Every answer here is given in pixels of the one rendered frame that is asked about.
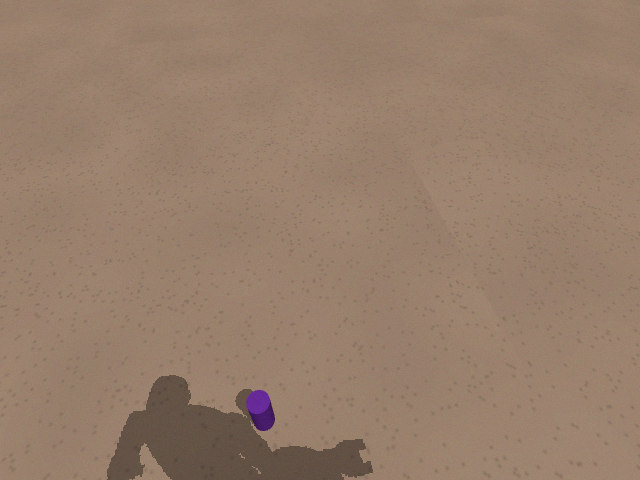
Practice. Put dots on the can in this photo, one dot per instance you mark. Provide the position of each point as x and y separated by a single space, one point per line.
259 406

